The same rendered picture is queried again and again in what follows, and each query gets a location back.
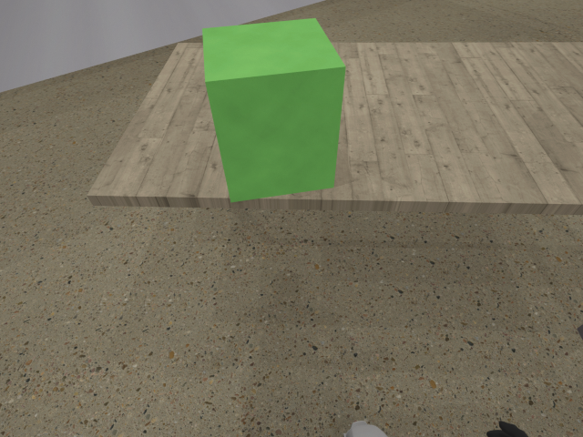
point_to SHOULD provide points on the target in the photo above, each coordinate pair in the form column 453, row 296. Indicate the carton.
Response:
column 276, row 95

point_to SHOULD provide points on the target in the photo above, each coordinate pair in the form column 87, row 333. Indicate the table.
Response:
column 483, row 127

